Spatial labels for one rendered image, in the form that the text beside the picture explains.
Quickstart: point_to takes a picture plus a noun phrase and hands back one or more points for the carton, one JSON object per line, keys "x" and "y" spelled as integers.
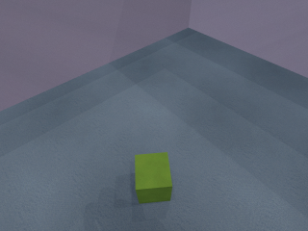
{"x": 152, "y": 177}

